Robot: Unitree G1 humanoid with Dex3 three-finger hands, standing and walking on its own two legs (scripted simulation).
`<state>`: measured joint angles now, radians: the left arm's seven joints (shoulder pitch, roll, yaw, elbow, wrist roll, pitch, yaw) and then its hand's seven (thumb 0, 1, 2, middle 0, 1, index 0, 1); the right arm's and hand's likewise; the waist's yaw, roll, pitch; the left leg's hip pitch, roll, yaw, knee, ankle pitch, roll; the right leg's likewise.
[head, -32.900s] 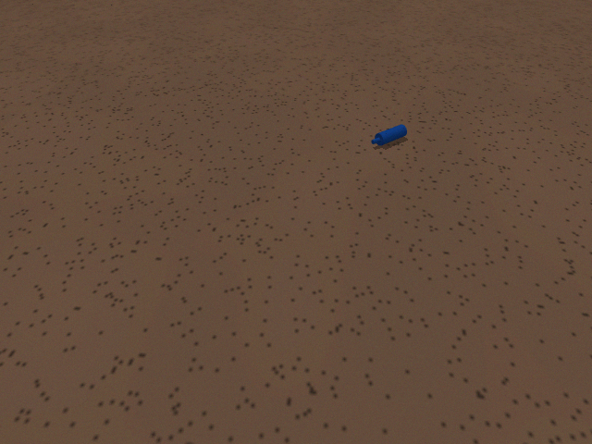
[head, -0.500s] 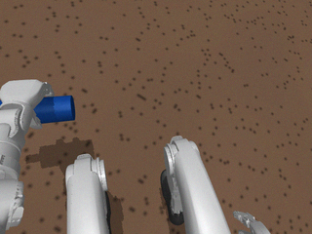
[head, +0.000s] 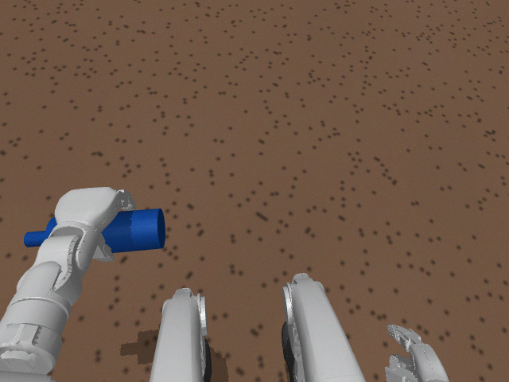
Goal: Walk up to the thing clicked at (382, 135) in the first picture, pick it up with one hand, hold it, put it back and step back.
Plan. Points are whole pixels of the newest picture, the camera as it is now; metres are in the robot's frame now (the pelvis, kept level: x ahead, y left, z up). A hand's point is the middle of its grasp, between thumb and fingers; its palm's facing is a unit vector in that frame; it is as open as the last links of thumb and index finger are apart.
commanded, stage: lift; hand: left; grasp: from above
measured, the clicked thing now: (96, 233) +0.39 +0.25 -0.13
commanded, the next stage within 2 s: hold in 0.74 s
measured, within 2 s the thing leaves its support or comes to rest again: neither
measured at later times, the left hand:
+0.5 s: hand (68, 220) +0.35 +0.22 +0.05, palm faces -0.48 -0.04 -0.88, open 9.8 cm
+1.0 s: hand (32, 199) +0.35 +0.22 +0.12, palm faces -0.49 -0.03 -0.87, open 9.9 cm
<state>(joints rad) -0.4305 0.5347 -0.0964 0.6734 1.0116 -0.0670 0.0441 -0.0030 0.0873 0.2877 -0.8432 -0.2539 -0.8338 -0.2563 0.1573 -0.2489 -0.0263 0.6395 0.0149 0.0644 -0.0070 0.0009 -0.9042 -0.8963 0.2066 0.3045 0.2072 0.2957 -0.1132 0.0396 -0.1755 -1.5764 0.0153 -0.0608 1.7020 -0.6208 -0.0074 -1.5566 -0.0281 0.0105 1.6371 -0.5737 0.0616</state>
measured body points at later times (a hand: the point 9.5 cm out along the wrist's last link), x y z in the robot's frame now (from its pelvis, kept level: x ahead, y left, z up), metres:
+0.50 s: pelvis +0.03 -0.01 +0.14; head +0.10 +0.00 +0.59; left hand +0.37 +0.22 +0.10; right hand +0.12 -0.28 +0.02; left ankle +0.07 +0.12 -0.52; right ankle +0.09 -0.15 -0.52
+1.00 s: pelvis +0.05 +0.00 +0.19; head +0.09 +0.00 +0.64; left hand +0.37 +0.22 +0.17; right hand +0.16 -0.27 +0.07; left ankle +0.07 +0.12 -0.52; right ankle +0.09 -0.15 -0.52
